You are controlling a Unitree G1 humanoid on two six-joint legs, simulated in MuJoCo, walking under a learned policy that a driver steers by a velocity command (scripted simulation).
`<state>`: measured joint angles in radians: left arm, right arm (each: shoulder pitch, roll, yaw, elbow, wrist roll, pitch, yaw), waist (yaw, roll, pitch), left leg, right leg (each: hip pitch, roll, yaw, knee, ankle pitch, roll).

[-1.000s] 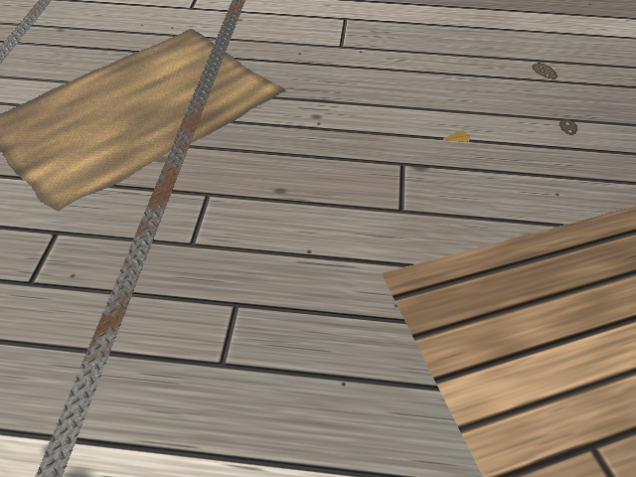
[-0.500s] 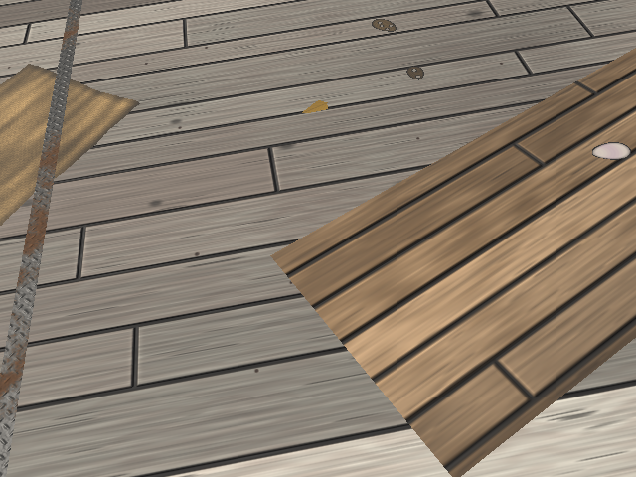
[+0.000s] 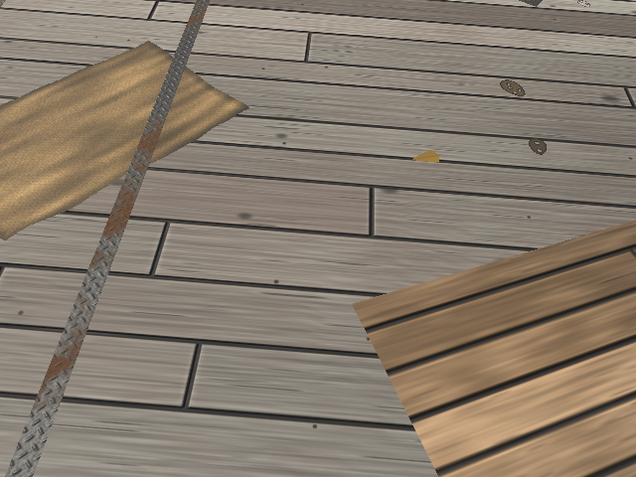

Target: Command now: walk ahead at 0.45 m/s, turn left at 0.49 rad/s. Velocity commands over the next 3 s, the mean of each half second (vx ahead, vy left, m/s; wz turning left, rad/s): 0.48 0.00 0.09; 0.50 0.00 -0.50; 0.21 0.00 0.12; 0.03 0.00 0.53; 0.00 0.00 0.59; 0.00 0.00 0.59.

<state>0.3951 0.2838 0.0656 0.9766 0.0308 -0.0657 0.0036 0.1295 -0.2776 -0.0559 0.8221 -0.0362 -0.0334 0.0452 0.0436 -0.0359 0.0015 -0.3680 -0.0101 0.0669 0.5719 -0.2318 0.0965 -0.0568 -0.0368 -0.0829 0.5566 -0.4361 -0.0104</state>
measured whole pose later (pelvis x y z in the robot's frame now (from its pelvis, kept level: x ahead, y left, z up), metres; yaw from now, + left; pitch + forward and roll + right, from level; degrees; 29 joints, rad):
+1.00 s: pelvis +0.59 +0.08 -0.01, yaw -16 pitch +2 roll +0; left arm 0.44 0.30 0.08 0.90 0.00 -0.04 0.00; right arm 0.02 -0.26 0.01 0.69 -0.04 -0.08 0.00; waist 0.10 0.00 0.04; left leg -0.46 -0.01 -0.02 0.52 -0.11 0.01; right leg -0.06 0.14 0.22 0.62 -0.47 -0.09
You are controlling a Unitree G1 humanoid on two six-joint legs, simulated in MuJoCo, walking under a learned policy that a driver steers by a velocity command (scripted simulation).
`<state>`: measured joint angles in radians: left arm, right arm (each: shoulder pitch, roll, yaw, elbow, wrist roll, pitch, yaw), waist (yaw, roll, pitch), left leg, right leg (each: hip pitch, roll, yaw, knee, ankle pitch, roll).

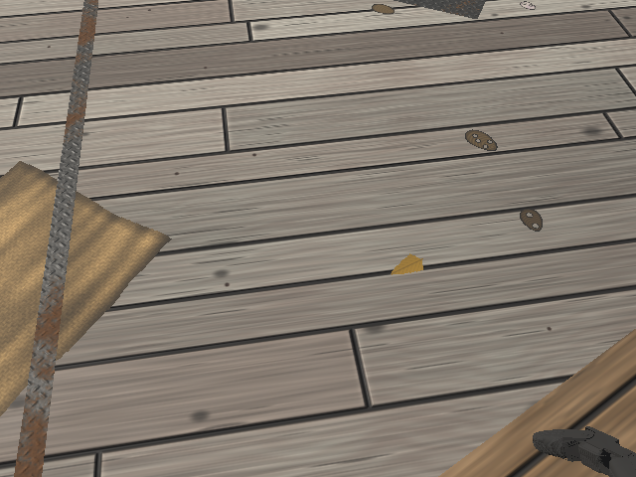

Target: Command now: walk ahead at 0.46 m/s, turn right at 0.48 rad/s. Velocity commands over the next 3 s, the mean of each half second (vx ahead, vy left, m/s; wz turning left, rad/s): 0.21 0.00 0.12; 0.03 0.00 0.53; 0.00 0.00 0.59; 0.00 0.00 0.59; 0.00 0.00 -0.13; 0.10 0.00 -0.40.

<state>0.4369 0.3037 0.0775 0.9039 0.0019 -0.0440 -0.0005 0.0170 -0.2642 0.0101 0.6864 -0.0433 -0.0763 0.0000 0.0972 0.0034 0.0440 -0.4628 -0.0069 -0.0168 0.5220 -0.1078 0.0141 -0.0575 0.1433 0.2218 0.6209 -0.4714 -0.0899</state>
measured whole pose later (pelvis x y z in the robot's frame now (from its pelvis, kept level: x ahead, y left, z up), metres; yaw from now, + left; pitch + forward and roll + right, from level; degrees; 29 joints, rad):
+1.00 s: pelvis +0.12 +0.04 +0.02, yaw +25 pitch +0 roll -2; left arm 0.21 0.31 0.06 0.77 0.03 0.05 0.01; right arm 0.23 -0.28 -0.05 0.72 -0.01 0.05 0.01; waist 0.01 -0.04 0.06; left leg -0.22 -0.06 -0.05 0.46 -0.23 0.08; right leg -0.50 -0.02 0.00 1.04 -0.39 0.03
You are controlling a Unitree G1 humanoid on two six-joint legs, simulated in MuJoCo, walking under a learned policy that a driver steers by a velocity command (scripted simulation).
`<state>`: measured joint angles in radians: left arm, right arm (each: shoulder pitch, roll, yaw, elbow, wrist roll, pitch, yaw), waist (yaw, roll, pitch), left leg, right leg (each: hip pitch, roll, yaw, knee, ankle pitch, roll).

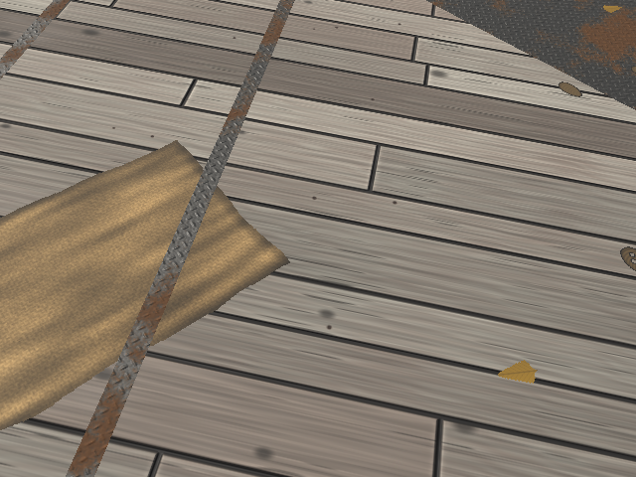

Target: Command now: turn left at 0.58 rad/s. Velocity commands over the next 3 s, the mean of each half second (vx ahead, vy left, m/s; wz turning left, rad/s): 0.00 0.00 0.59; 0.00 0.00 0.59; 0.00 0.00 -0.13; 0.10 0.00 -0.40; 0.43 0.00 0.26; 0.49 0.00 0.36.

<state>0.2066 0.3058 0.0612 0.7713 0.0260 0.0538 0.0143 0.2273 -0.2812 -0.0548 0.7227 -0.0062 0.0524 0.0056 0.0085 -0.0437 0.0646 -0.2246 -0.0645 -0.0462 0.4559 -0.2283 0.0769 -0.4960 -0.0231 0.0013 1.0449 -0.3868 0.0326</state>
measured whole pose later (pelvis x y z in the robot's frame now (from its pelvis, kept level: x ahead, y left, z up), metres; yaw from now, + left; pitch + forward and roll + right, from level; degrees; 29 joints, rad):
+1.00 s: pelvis -0.04 -0.01 +0.00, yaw +35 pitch +0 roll -1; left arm 0.21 0.32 0.06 0.72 0.02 0.06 0.01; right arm 0.19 -0.30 -0.05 0.70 0.00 0.05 0.01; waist 0.01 -0.05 0.09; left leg -0.21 -0.08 -0.06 0.45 -0.23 0.08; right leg -0.47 -0.03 -0.01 1.04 -0.41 0.03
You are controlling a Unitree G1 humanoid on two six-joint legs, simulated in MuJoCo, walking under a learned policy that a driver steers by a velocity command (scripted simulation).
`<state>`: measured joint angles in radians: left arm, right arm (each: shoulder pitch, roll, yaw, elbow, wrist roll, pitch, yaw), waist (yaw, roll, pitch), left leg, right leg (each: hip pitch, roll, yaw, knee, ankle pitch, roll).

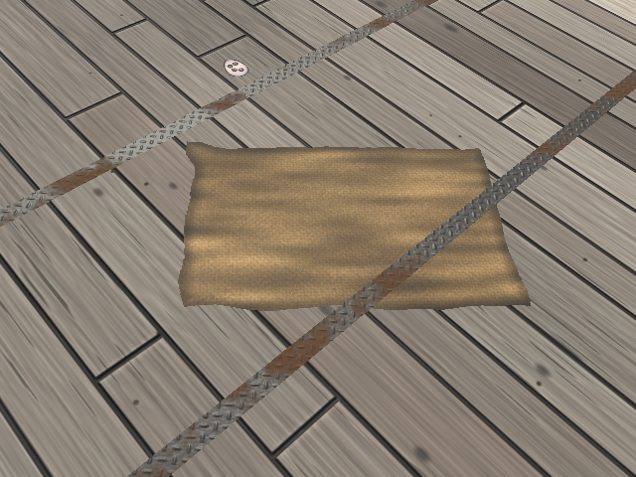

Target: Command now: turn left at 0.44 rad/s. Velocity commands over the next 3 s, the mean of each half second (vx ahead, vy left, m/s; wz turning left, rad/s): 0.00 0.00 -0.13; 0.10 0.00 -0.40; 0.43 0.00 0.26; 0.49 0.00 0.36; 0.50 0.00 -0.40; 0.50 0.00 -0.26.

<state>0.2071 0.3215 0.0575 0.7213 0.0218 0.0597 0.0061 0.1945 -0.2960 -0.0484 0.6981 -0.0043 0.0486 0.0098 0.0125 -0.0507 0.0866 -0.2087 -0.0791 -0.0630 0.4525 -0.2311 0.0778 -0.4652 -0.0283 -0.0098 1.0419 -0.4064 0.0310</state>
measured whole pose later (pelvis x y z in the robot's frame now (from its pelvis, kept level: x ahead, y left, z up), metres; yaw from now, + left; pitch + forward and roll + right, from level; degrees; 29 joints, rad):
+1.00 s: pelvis +0.04 +0.01 +0.01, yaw -22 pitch +1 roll -1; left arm 0.21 0.31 0.06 0.81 0.04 0.03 -0.05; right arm 0.35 -0.26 -0.02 0.83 -0.02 -0.04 -0.01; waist -0.04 -0.03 0.00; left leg -0.10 -0.02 0.00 0.29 -0.20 0.05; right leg -0.42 0.05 0.08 0.88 -0.31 0.00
